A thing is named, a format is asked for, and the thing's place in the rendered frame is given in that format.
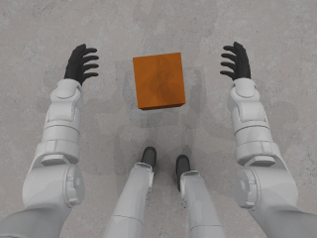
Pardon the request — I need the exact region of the left robot hand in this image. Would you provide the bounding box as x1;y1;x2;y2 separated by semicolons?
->
63;44;99;86

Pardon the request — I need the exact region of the right robot forearm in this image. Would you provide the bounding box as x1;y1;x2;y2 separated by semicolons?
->
227;77;298;204

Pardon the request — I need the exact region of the right robot hand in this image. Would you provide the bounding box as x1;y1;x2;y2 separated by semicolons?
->
220;42;252;81

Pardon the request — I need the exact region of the carton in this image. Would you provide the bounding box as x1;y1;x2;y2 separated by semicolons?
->
133;53;186;111

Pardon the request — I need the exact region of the left robot forearm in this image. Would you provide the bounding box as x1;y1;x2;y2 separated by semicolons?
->
22;78;83;206

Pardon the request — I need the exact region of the robot left shin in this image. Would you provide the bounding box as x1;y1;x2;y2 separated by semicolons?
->
131;163;153;172

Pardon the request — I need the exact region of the robot right upper arm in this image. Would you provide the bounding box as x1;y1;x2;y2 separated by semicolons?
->
233;166;317;238

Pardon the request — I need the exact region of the robot left upper arm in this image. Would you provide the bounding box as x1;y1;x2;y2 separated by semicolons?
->
0;164;86;238

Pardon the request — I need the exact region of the left robot thigh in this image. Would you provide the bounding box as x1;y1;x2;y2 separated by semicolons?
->
102;167;154;238

